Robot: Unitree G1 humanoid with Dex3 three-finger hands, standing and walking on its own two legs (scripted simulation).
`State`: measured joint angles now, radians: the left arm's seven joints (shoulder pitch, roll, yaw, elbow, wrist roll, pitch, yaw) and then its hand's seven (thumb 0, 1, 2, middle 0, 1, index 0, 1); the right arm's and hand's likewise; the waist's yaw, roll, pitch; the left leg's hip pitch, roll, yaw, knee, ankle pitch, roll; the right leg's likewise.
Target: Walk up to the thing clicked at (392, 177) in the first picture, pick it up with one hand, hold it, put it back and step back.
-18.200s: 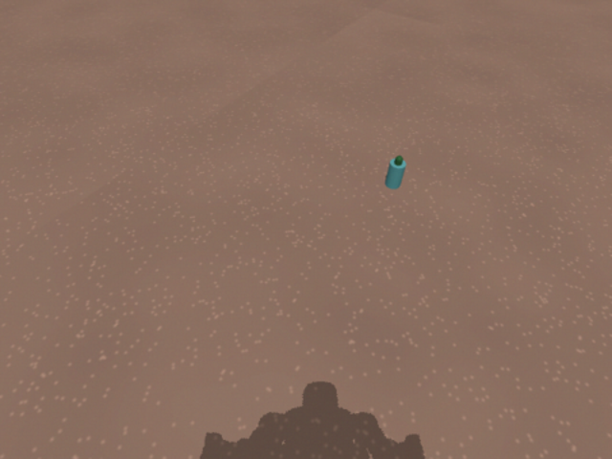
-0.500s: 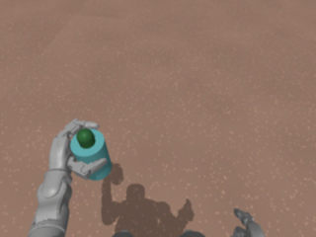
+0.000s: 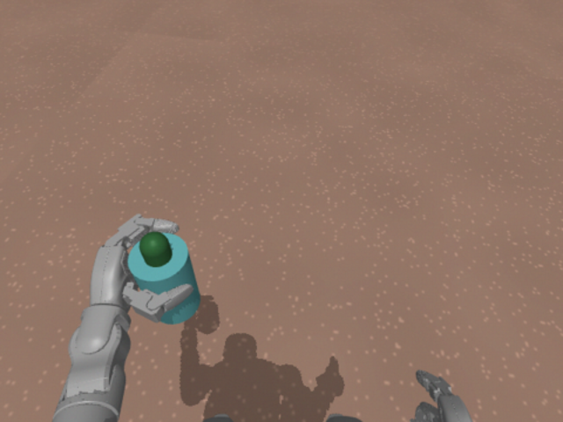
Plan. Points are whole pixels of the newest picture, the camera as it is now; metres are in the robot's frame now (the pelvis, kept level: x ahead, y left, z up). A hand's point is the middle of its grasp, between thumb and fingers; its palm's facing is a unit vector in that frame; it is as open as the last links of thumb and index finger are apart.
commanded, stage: hold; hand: left
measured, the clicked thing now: (165, 273) +0.32 +0.17 +0.03
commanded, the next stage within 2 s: crouch in 1.72 s
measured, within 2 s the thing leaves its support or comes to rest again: neither
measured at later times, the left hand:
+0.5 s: hand (160, 267) +0.32 +0.17 +0.04, palm faces +0.02 -1.00 +0.00, open 10.7 cm
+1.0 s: hand (161, 267) +0.32 +0.17 +0.04, palm faces +0.03 -1.00 +0.00, open 10.7 cm
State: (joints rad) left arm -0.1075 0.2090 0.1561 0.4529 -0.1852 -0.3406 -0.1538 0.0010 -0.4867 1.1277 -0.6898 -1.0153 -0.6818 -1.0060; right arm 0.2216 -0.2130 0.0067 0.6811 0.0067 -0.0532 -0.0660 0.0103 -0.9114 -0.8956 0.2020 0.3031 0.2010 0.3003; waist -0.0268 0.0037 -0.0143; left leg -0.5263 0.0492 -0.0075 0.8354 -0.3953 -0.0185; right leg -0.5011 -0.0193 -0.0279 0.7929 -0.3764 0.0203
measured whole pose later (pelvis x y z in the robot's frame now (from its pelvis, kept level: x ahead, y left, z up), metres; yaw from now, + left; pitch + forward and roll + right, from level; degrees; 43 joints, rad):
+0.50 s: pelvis +0.00 +0.01 +0.00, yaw +0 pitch +5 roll -2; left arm -0.12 0.21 0.14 0.47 -0.18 -0.34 -0.14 0.00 -0.49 1.13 -0.69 -1.02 -0.68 -1.01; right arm 0.24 -0.21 0.01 0.69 0.01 -0.06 -0.05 0.01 -0.91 -0.90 0.20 0.30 0.20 0.30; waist -0.02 0.00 -0.01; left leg -0.52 0.05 0.00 0.83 -0.39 -0.01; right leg -0.49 -0.02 -0.02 0.78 -0.37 0.03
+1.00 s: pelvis +0.00 +0.00 +0.00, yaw +0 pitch +5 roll -1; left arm -0.12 0.20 0.15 0.47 -0.18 -0.35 -0.14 0.00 -0.48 1.12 -0.69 -1.02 -0.68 -1.01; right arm 0.22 -0.21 0.01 0.69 0.01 -0.07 -0.06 0.01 -0.91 -0.90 0.20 0.30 0.20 0.30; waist -0.03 0.00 -0.01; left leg -0.51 0.05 -0.01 0.82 -0.39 -0.02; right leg -0.48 -0.02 -0.03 0.77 -0.37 0.02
